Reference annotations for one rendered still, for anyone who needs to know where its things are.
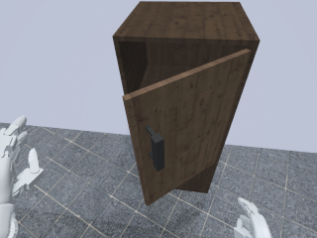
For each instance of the robot right hand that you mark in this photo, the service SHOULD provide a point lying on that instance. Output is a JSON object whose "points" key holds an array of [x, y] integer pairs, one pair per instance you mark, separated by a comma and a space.
{"points": [[256, 226]]}

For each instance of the robot left hand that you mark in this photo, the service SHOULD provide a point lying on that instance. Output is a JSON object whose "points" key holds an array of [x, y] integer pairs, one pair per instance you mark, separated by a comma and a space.
{"points": [[11, 143]]}

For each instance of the handle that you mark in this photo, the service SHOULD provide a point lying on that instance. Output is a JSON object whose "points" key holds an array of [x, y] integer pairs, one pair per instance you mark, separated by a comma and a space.
{"points": [[157, 152]]}

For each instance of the robot left forearm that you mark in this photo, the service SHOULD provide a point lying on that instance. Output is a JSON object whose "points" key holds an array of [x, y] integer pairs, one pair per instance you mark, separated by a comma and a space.
{"points": [[9, 227]]}

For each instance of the cupboard door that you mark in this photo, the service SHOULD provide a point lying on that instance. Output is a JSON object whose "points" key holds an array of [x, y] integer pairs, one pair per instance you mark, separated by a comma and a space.
{"points": [[191, 111]]}

